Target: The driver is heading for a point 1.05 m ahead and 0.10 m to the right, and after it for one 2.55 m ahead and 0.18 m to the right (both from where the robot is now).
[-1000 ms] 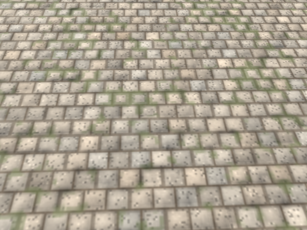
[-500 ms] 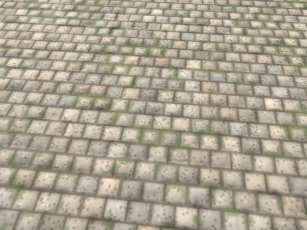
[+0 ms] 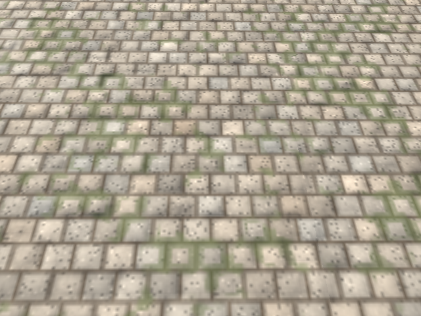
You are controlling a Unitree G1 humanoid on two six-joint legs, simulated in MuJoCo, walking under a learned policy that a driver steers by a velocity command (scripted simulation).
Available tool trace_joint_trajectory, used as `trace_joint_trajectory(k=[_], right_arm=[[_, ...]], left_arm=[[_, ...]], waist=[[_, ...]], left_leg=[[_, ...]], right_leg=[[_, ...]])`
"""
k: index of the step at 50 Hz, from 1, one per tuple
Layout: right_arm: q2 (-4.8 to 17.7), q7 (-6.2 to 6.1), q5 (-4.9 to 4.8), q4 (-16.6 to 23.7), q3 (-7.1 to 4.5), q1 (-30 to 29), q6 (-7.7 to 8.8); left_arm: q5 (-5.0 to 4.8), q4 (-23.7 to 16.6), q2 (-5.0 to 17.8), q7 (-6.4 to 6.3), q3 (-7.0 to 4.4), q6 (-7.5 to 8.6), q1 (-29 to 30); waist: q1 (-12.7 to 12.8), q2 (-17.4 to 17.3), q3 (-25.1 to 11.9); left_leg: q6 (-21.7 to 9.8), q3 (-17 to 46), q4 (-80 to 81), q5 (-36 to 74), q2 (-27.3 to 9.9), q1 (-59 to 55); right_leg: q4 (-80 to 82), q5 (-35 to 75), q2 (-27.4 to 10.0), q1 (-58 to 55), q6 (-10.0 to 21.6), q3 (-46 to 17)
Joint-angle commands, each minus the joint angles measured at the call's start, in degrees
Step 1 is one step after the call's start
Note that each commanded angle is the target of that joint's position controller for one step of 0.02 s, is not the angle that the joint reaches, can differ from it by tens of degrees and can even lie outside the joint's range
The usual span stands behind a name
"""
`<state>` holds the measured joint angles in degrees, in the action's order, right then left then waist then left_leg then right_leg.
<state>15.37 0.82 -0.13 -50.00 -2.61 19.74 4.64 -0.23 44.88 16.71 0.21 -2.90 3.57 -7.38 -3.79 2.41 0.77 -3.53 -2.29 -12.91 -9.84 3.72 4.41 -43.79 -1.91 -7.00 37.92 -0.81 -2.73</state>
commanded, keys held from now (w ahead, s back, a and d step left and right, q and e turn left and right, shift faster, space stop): w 0.58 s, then no key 0.42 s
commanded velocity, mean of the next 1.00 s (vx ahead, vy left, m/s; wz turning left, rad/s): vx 0.39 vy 0.00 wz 0.00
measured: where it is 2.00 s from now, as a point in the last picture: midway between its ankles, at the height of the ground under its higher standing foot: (218, 301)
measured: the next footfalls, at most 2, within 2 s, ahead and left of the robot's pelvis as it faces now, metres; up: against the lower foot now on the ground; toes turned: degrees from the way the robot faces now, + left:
right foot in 0.20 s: +0.29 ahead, -0.16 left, +0.00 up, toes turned -2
left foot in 0.72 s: +0.59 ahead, +0.07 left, +0.00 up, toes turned +2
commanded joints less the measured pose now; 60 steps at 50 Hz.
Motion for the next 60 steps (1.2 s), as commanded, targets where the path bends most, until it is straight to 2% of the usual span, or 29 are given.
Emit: trace_joint_trajectory(k=[1, 4, 7, 9, 10, 11, 12, 13, 14, 15, 17, 19, 22, 29, 31, 34, 36, 37, 38, 39, 40, 42, 46, 49, 53, 54, 55, 57, 60], right_arm=[[10.19, -0.66, -0.58, 2.38, -2.29, -0.72, 0.61], [10.54, -0.78, -0.89, 0.46, -2.47, 2.00, -0.22], [11.29, -1.16, -1.15, -0.57, -2.94, 2.00, -1.13], [11.74, -1.38, -1.24, -0.49, -3.06, 0.10, -1.73], [10.06, -1.49, -0.83, -0.24, -2.40, 0.32, -1.95], [6.71, -1.62, 0.86, 1.32, -0.96, 1.48, -1.85], [0.96, -1.04, 0.07, 1.56, 0.57, 8.13, -0.52], [7.72, -0.67, -1.20, 1.04, -0.86, 3.69, 0.61], [9.87, -0.37, -2.31, 2.64, -1.53, -1.58, 1.38], [9.13, -0.68, -2.00, 2.90, -1.45, -4.00, 1.56], [7.77, -0.80, -0.87, 2.74, -1.74, -4.09, 0.86], [5.69, -0.90, -0.70, 2.28, -1.48, -2.93, -0.26], [5.05, -1.13, -0.06, 4.01, -1.37, -7.86, -0.92], [3.13, 0.22, -0.58, 7.37, -0.38, -20.54, 0.05], [3.19, 0.88, -0.31, 8.39, -0.29, -22.82, 0.48], [5.39, 1.67, 0.19, 7.76, -1.06, -19.49, 1.04], [8.92, 1.20, 1.03, 3.98, -2.64, -8.38, 1.30], [13.03, 0.68, 2.33, 2.85, -3.32, -2.31, 1.24], [13.13, 0.53, 1.98, 2.10, -2.96, -1.11, 0.33], [9.31, 0.84, 0.60, 2.05, -2.18, 0.31, -0.40], [8.55, 0.76, 0.03, 2.68, -1.80, -4.69, -0.64], [4.80, 0.33, 0.64, 3.55, -0.48, -13.36, -0.78], [4.78, 0.16, 2.18, 2.25, -0.46, -17.73, -0.85], [6.21, -0.50, 1.40, 0.93, -0.69, -17.24, -1.55], [3.85, -0.82, 0.74, -1.21, 0.45, -16.28, -2.69], [3.62, -0.86, 1.02, -1.84, 0.58, -14.96, -2.83], [3.79, -1.13, 0.89, -1.86, 0.23, -12.36, -3.20], [4.32, -1.80, 1.12, -2.41, 0.17, -13.31, -3.66], [3.70, -2.07, 1.08, -4.02, 0.25, -11.90, -3.93]], left_arm=[[-0.27, -4.09, 1.93, 0.60, -0.03, 0.97, 5.19], [-0.69, -5.70, 2.41, 1.43, 0.02, 1.32, 9.36], [-0.67, -6.32, 3.82, 2.18, -0.33, 1.71, 9.43], [-0.43, -4.24, 6.02, 2.07, -1.54, 1.88, 2.07], [-0.25, -1.38, 8.84, 1.56, -3.00, 1.84, -7.01], [0.20, 0.35, 13.33, 0.96, -4.13, 1.51, -17.05], [0.07, 1.40, 15.78, 1.41, -4.46, 1.27, -17.87], [-0.61, 0.61, 9.86, 1.51, -2.94, 1.36, -16.22], [-0.45, -0.04, 7.90, 1.33, -2.24, 1.50, -12.08], [0.00, -0.63, 7.14, 1.34, -1.94, 1.56, -8.37], [0.93, -0.84, 4.72, 1.43, -1.24, 1.88, -4.97], [0.55, -0.08, 4.81, 1.45, -1.33, 2.43, -5.12], [0.32, 1.56, 6.73, 0.77, -1.85, 2.57, -7.01], [-0.52, 5.59, 8.06, -0.24, -2.00, 1.56, -13.38], [-0.36, 6.82, 7.71, -0.50, -1.89, 0.68, -14.36], [-0.24, 7.55, 8.63, -1.04, -2.20, -0.48, -13.16], [-0.29, 7.11, 8.20, -1.27, -1.95, -0.92, -11.45], [1.25, 6.00, 5.37, -1.25, -0.86, -0.64, -14.19], [1.26, 8.13, -1.14, -0.57, 1.23, -0.26, -23.63], [-0.26, 9.83, 4.38, -0.39, -0.10, -0.13, -22.78], [-1.67, 8.00, 7.20, -0.55, -1.01, -0.33, -16.54], [-0.66, 7.10, 5.86, -1.82, -1.19, -1.89, -11.06], [0.33, 8.09, 1.76, -3.01, -0.49, -4.33, -13.27], [0.58, 8.35, 2.51, -2.88, -0.60, -5.05, -11.26], [2.01, 8.32, 2.95, -2.54, -0.76, -5.20, -8.27], [1.98, 7.67, 4.52, -2.74, -0.82, -4.94, -7.36], [0.95, 8.59, 8.40, -2.80, -1.81, -4.72, -5.70], [1.17, 9.28, 3.54, -2.43, -0.82, -3.53, -4.44], [0.86, 10.23, 2.98, -2.16, -0.57, -2.23, -3.71]], waist=[[0.05, -5.48, 2.26], [-1.03, -5.56, 3.38], [0.38, -6.43, 2.92], [5.00, -7.04, -1.42], [8.74, -5.70, -7.57], [11.45, 2.92, -16.65], [7.31, 17.25, -21.48], [9.67, 9.02, -17.12], [9.08, 6.09, -9.64], [7.39, 1.56, -5.94], [4.41, 2.21, -2.92], [3.18, 2.27, -2.50], [3.74, 0.64, 0.17], [7.98, 0.41, 3.17], [8.15, 0.28, 3.91], [5.35, 2.57, 0.24], [-0.29, 1.08, -6.59], [-0.47, -6.24, -15.14], [2.52, -18.75, -23.83], [-0.06, -12.42, -26.74], [0.40, -9.95, -17.82], [3.41, -5.50, -8.11], [6.95, -9.87, -6.92], [6.18, -9.12, -8.23], [6.59, -6.66, -1.99], [5.48, -4.41, 0.13], [2.06, 3.14, 1.87], [2.88, 3.70, 1.74], [2.73, 2.58, -0.26]], left_leg=[[-8.14, 6.76, 6.50, 9.63, -14.25, 3.14], [-7.82, 7.28, 4.52, 9.84, -16.55, -2.04], [-6.55, 8.13, 0.69, 14.86, -18.87, -7.17], [-4.82, 6.12, -8.10, 29.39, -17.14, -7.35], [-3.13, 3.75, -19.07, 31.35, -13.94, -3.09], [-0.83, 0.80, -38.24, 13.15, -9.77, 8.97], [2.02, 3.61, -54.32, -22.75, 0.33, 30.51], [1.37, 9.56, -60.00, -23.47, -3.19, 36.88], [0.46, 8.27, -59.61, -17.80, -5.95, 39.47], [0.66, 6.80, -57.15, -12.49, -8.74, 37.38], [1.43, 6.90, -52.38, -6.86, -11.53, 32.13], [2.39, 6.29, -49.48, -5.30, -12.05, 29.96], [4.15, 5.82, -41.62, 1.30, -12.44, 34.08], [4.11, 2.88, -21.03, 16.40, -9.20, 31.32], [3.25, 2.66, -17.46, 15.77, -7.88, 30.80], [0.92, 2.77, -14.94, 12.41, -5.77, 24.35], [-1.56, 1.20, -11.14, 21.38, -4.45, 8.31], [-5.41, 10.37, -17.22, 45.40, -14.52, -9.74], [-16.38, 27.46, -17.75, 55.37, -28.04, -26.22], [-16.58, 30.24, -14.61, 44.51, -26.58, -23.34], [-14.11, 24.18, -11.73, 37.12, -24.20, -15.50], [-10.89, 17.18, -6.86, 27.66, -19.84, 0.49], [-9.85, 10.22, -2.24, 21.84, -15.84, 14.15], [-9.15, 10.09, -0.53, 7.76, -15.76, 14.97], [-2.57, 9.60, 0.30, -19.99, -11.62, 20.60], [-0.41, 8.60, -2.08, -20.27, -9.69, 20.31], [1.18, 4.76, -3.18, -16.38, -5.96, 16.94], [1.81, 3.20, -7.49, -8.80, -5.28, 9.15], [1.02, 2.73, -9.32, -1.34, -5.37, 7.19]], right_leg=[[7.92, 7.50, 1.40, -3.28, -0.27, 1.74], [12.04, 6.14, 2.18, -2.33, 0.69, 1.49], [14.77, 0.27, 2.96, -3.86, 2.87, 1.51], [16.98, -1.98, 5.71, -15.20, 4.99, 4.27], [16.51, -0.97, 5.56, -28.71, 6.84, 4.15], [14.88, 0.59, -6.10, -45.81, 10.64, -9.59], [23.17, -13.71, -15.46, -60.44, 19.24, -36.00], [26.53, -21.65, -13.91, -57.38, 17.24, -36.00], [27.63, -19.44, -12.10, -50.26, 14.94, -27.82], [28.99, -13.41, -9.91, -42.98, 13.93, -22.17], [32.07, -4.52, -6.80, -34.00, 13.35, -15.18], [34.54, -0.18, -5.91, -30.79, 14.14, -11.54], [36.95, 3.53, -5.68, -30.10, 14.75, -7.73], [37.42, 3.06, -3.86, -33.19, 12.24, -1.18], [34.00, 11.03, -4.56, -36.39, 11.47, -0.40], [26.40, 22.92, -5.50, -40.55, 8.94, -0.76], [12.88, 29.14, -1.03, -38.73, 5.61, 1.40], [-1.68, 11.05, 2.81, -27.52, 3.02, 2.82], [-21.20, -34.55, 10.88, -11.05, -0.73, 2.14], [-27.20, -39.20, 10.12, -9.41, -0.84, -5.48], [-27.99, -36.44, 7.64, -5.52, -0.66, -4.20], [-21.13, -29.01, 3.17, -7.71, -1.66, -2.01], [-4.57, -23.42, 2.66, -21.86, -2.36, 0.23], [4.09, -13.92, 2.99, -26.93, -1.62, 1.09], [17.11, -6.13, 2.57, -32.30, 1.08, 0.76], [20.82, -6.41, -0.15, -30.84, 2.32, -2.07], [20.80, -15.76, 0.72, -24.11, 3.52, -1.77], [24.05, -20.23, 1.72, -18.39, 2.05, -1.53], [22.60, -10.19, 2.26, -21.69, 0.70, -0.87]])
Velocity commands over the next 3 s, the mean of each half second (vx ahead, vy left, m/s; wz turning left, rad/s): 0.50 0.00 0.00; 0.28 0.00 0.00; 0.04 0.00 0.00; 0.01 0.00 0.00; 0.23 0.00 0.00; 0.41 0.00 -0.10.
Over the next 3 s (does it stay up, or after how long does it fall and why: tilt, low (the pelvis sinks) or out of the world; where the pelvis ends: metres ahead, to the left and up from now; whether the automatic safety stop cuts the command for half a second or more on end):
stays up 0.89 -0.02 -0.01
